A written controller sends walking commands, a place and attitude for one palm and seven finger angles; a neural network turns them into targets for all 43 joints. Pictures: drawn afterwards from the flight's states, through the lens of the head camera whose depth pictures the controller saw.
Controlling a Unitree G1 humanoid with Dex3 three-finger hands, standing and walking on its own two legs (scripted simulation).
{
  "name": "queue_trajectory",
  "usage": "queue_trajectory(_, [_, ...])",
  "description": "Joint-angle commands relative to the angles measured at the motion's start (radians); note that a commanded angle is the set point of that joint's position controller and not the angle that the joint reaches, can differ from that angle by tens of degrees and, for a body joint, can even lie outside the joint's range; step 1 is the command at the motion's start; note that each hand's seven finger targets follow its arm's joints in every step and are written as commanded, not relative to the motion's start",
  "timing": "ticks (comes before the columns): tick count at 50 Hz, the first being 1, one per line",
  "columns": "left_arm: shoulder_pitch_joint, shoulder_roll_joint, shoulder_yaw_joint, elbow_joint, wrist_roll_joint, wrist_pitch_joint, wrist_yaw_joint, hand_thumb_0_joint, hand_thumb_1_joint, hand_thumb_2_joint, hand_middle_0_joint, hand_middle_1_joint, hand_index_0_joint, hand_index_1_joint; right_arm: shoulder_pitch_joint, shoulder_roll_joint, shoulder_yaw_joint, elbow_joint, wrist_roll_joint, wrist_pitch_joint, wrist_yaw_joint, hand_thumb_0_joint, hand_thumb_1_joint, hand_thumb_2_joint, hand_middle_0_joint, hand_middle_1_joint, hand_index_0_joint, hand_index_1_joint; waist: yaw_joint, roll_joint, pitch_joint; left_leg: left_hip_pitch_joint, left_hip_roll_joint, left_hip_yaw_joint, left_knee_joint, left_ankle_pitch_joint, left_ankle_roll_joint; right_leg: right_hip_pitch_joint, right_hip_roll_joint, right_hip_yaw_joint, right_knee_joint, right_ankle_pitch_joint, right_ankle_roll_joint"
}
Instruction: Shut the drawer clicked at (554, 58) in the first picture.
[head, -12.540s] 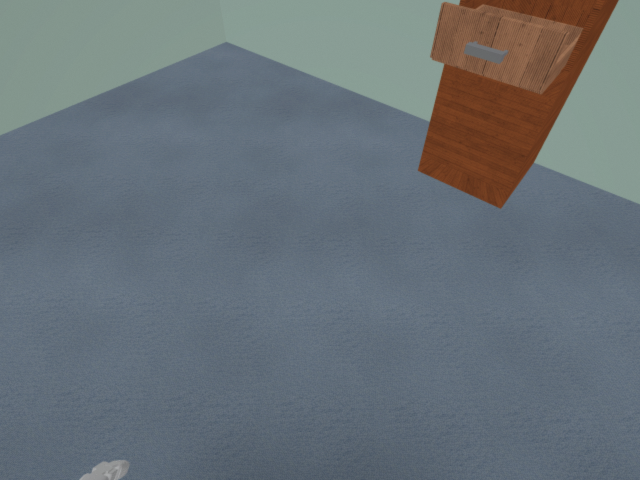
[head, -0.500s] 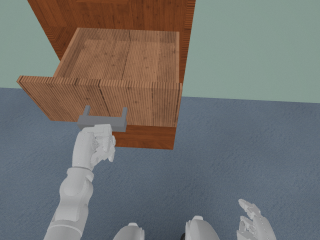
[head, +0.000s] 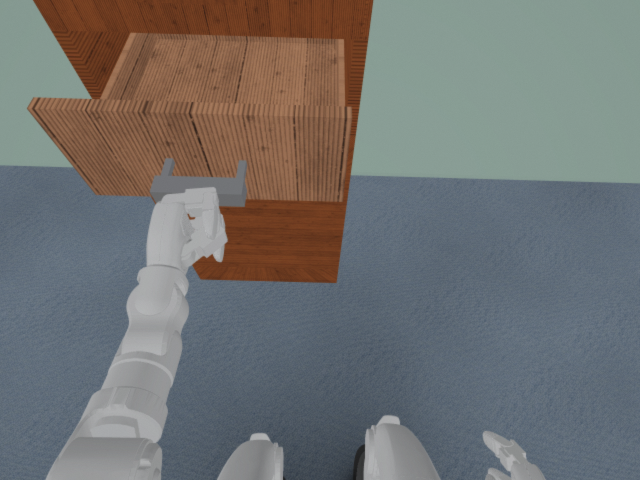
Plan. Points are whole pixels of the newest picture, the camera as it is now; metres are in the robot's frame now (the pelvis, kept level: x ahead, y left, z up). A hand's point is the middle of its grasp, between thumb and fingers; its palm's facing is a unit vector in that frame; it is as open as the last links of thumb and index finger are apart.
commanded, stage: push the drawer shut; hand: left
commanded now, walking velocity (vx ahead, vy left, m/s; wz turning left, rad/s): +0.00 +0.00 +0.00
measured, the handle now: (203, 178) +0.49 +0.16 +0.04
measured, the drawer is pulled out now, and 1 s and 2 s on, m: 0.15 0.03 0.00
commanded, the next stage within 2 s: pull the fist back off the drawer in 1.90 s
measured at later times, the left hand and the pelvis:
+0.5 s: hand (228, 189) +0.48 +0.12 +0.04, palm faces -0.03 -1.00 -0.05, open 2.9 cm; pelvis +0.00 +0.00 +0.00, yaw -1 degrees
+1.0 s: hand (233, 158) +0.53 +0.12 +0.04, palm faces -0.03 -1.00 -0.04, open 3.0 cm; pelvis +0.00 +0.00 -0.01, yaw -2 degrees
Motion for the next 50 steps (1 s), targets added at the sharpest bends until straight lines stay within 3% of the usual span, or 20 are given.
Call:
queue_trajectory(1, [-0.466, 0.13, 0.045, -0.151, 0.003, -0.079, 0.003, 0.0, 0.9, 0.9, -1.4, -1.6, -1.4, -1.6, 0.082, -0.145, -0.059, -0.088, 0.002, -0.024, -0.005, 0.0, -0.9, -0.9, 0.2, 0.3, 0.2, 0.3, -0.05, -0.004, -0.401, 0.121, -0.017, -0.057, -0.182, 0.231, -0.014, 0.304, 0.054, 0.057, -0.119, 0.132, -0.011])
queue_trajectory(7, [-0.533, 0.192, 0.102, -0.045, 0.011, -0.098, -0.002, 0.0, 0.9, 0.9, -1.4, -1.6, -1.4, -1.6, 0.109, -0.149, -0.058, -0.08, -0.003, -0.003, -0.001, 0.0, -0.9, -0.9, 0.2, 0.3, 0.2, 0.3, -0.059, -0.028, -0.401, 0.063, -0.021, -0.037, -0.175, 0.208, -0.007, 0.34, 0.054, 0.076, -0.13, 0.145, -0.008])
queue_trajectory(8, [-0.554, 0.214, 0.114, -0.045, 0.016, -0.105, -0.006, 0.0, 0.9, 0.9, -1.4, -1.6, -1.4, -1.6, 0.118, -0.151, -0.058, -0.084, -0.006, -0.001, -0.001, 0.0, -0.9, -0.9, 0.2, 0.3, 0.2, 0.3, -0.052, -0.002, -0.418, 0.068, -0.022, -0.041, -0.175, 0.219, -0.007, 0.34, 0.057, 0.074, -0.117, 0.152, -0.011])
queue_trajectory(9, [-0.566, 0.201, 0.109, -0.02, 0.016, -0.106, -0.01, 0.0, 0.9, 0.9, -1.4, -1.6, -1.4, -1.6, 0.121, -0.148, -0.057, -0.08, -0.006, 0.003, 0.0, 0.0, -0.9, -0.9, 0.2, 0.3, 0.2, 0.3, -0.059, 0.007, -0.414, 0.078, -0.022, -0.037, -0.176, 0.222, -0.008, 0.329, 0.057, 0.073, -0.12, 0.156, -0.011])
queue_trajectory(11, [-0.571, 0.232, 0.141, 0.019, 0.012, -0.109, -0.015, 0.0, 0.9, 0.9, -1.4, -1.6, -1.4, -1.6, 0.135, -0.152, -0.058, -0.075, -0.008, 0.01, 0.0, 0.0, -0.9, -0.9, 0.2, 0.3, 0.2, 0.3, -0.062, -0.029, -0.415, 0.054, -0.021, -0.032, -0.168, 0.221, -0.004, 0.346, 0.058, 0.081, -0.125, 0.165, -0.007])
queue_trajectory(13, [-0.602, 0.225, 0.135, 0.027, 0.012, -0.116, -0.023, 0.0, 0.9, 0.9, -1.4, -1.6, -1.4, -1.6, 0.143, -0.151, -0.059, -0.078, -0.01, 0.012, 0.001, 0.0, -0.9, -0.9, 0.2, 0.3, 0.2, 0.3, -0.067, -0.016, -0.427, 0.061, -0.021, -0.033, -0.165, 0.231, -0.003, 0.338, 0.061, 0.079, -0.117, 0.177, -0.007])
queue_trajectory(19, [-0.678, 0.293, 0.188, 0.106, 0.016, -0.122, -0.038, 0.0, 0.9, 0.9, -1.4, -1.6, -1.4, -1.6, 0.174, -0.159, -0.056, -0.062, -0.016, 0.029, 0.001, 0.0, -0.9, -0.9, 0.2, 0.3, 0.2, 0.3, -0.08, -0.017, -0.433, 0.038, -0.02, -0.035, -0.153, 0.236, -0.001, 0.335, 0.061, 0.083, -0.114, 0.188, -0.005])
queue_trajectory(24, [-0.781, 0.271, 0.159, 0.139, 0.022, -0.125, -0.042, 0.0, 0.9, 0.9, -1.4, -1.6, -1.4, -1.6, 0.194, -0.163, -0.057, -0.05, -0.02, 0.041, 0.005, 0.0, -0.9, -0.9, 0.2, 0.3, 0.2, 0.3, -0.112, 0.023, -0.447, 0.083, -0.013, -0.052, -0.14, 0.265, -0.002, 0.258, 0.065, 0.07, -0.1, 0.186, -0.005])
queue_trajectory(26, [-0.793, 0.325, 0.203, 0.145, 0.026, -0.127, -0.038, 0.0, 0.9, 0.9, -1.4, -1.6, -1.4, -1.6, 0.205, -0.168, -0.058, -0.047, -0.026, 0.047, 0.006, 0.0, -0.9, -0.9, 0.2, 0.3, 0.2, 0.3, -0.102, 0.027, -0.484, 0.076, -0.015, -0.05, -0.131, 0.275, -0.002, 0.283, 0.065, 0.077, -0.096, 0.198, -0.005])
queue_trajectory(30, [-0.797, 0.317, 0.202, 0.153, 0.028, -0.126, -0.042, 0.0, 0.9, 0.9, -1.4, -1.6, -1.4, -1.6, 0.215, -0.168, -0.058, -0.052, -0.029, 0.059, 0.012, 0.0, -0.9, -0.9, 0.2, 0.3, 0.2, 0.3, -0.101, 0.052, -0.524, 0.107, -0.013, -0.052, -0.121, 0.326, -0.005, 0.279, 0.068, 0.072, -0.088, 0.238, -0.005])
queue_trajectory(31, [-0.811, 0.33, 0.202, 0.18, 0.033, -0.121, -0.041, 0.0, 0.9, 0.9, -1.4, -1.6, -1.4, -1.6, 0.217, -0.169, -0.055, -0.048, -0.028, 0.064, 0.01, 0.0, -0.9, -0.9, 0.2, 0.3, 0.2, 0.3, -0.112, 0.023, -0.493, 0.079, -0.011, -0.054, -0.121, 0.31, -0.002, 0.277, 0.069, 0.073, -0.09, 0.23, -0.004])
queue_trajectory(33, [-0.865, 0.337, 0.197, 0.206, 0.039, -0.117, -0.041, 0.0, 0.9, 0.9, -1.4, -1.6, -1.4, -1.6, 0.222, -0.17, -0.051, -0.048, -0.03, 0.068, 0.009, 0.0, -0.9, -0.9, 0.2, 0.3, 0.2, 0.3, -0.128, 0.022, -0.446, 0.046, -0.012, -0.057, -0.123, 0.263, 0.002, 0.256, 0.073, 0.075, -0.095, 0.192, -0.004])
queue_trajectory(38, [-0.932, 0.351, 0.202, 0.208, 0.05, -0.119, -0.039, 0.0, 0.9, 0.9, -1.4, -1.6, -1.4, -1.6, 0.242, -0.174, -0.049, -0.048, -0.039, 0.076, 0.012, 0.0, -0.9, -0.9, 0.2, 0.3, 0.2, 0.3, -0.14, 0.076, -0.499, 0.095, -0.012, -0.067, -0.111, 0.308, 0.0, 0.226, 0.075, 0.068, -0.083, 0.211, -0.006])
queue_trajectory(39, [-0.933, 0.375, 0.219, 0.207, 0.055, -0.121, -0.037, 0.0, 0.9, 0.9, -1.4, -1.6, -1.4, -1.6, 0.247, -0.176, -0.05, -0.045, -0.04, 0.08, 0.013, 0.0, -0.9, -0.9, 0.2, 0.3, 0.2, 0.3, -0.132, 0.086, -0.518, 0.111, -0.009, -0.073, -0.109, 0.331, -0.005, 0.223, 0.075, 0.064, -0.078, 0.219, -0.008])
queue_trajectory(40, [-0.93, 0.365, 0.213, 0.232, 0.056, -0.116, -0.037, 0.0, 0.9, 0.9, -1.4, -1.6, -1.4, -1.6, 0.248, -0.177, -0.05, -0.044, -0.039, 0.083, 0.015, 0.0, -0.9, -0.9, 0.2, 0.3, 0.2, 0.3, -0.144, 0.061, -0.505, 0.107, -0.007, -0.075, -0.106, 0.329, -0.004, 0.211, 0.077, 0.061, -0.081, 0.214, -0.005])
queue_trajectory(42, [-0.968, 0.368, 0.209, 0.242, 0.06, -0.113, -0.033, 0.0, 0.9, 0.9, -1.4, -1.6, -1.4, -1.6, 0.249, -0.178, -0.047, -0.043, -0.041, 0.086, 0.016, 0.0, -0.9, -0.9, 0.2, 0.3, 0.2, 0.3, -0.153, 0.067, -0.489, 0.075, -0.008, -0.073, -0.104, 0.291, -0.002, 0.204, 0.076, 0.065, -0.085, 0.186, -0.004])
queue_trajectory(44, [-1.003, 0.413, 0.236, 0.27, 0.066, -0.105, -0.028, 0.0, 0.9, 0.9, -1.4, -1.6, -1.4, -1.6, 0.261, -0.186, -0.043, -0.038, -0.043, 0.089, 0.012, 0.0, -0.9, -0.9, 0.2, 0.3, 0.2, 0.3, -0.17, 0.038, -0.474, 0.046, -0.007, -0.075, -0.099, 0.273, 0.004, 0.203, 0.078, 0.068, -0.088, 0.176, -0.001])
queue_trajectory(45, [-1.0, 0.426, 0.244, 0.273, 0.069, -0.104, -0.03, 0.0, 0.9, 0.9, -1.4, -1.6, -1.4, -1.6, 0.261, -0.185, -0.042, -0.042, -0.044, 0.09, 0.013, 0.0, -0.9, -0.9, 0.2, 0.3, 0.2, 0.3, -0.157, 0.067, -0.486, 0.038, -0.011, -0.073, -0.099, 0.266, 0.003, 0.213, 0.077, 0.071, -0.087, 0.169, -0.003])
queue_trajectory(47, [-1.018, 0.443, 0.253, 0.28, 0.072, -0.098, -0.031, 0.0, 0.9, 0.9, -1.4, -1.6, -1.4, -1.6, 0.269, -0.187, -0.039, -0.043, -0.045, 0.093, 0.013, 0.0, -0.9, -0.9, 0.2, 0.3, 0.2, 0.3, -0.167, 0.059, -0.502, 0.034, -0.009, -0.073, -0.093, 0.272, 0.006, 0.218, 0.077, 0.072, -0.088, 0.177, -0.002])
queue_trajectory(50, [-1.043, 0.466, 0.264, 0.268, 0.079, -0.098, -0.035, 0.0, 0.9, 0.9, -1.4, -1.6, -1.4, -1.6, 0.28, -0.186, -0.037, -0.045, -0.05, 0.096, 0.014, 0.0, -0.9, -0.9, 0.2, 0.3, 0.2, 0.3, -0.163, 0.108, -0.551, 0.072, -0.006, -0.082, -0.086, 0.324, 0.0, 0.212, 0.08, 0.067, -0.073, 0.21, -0.006])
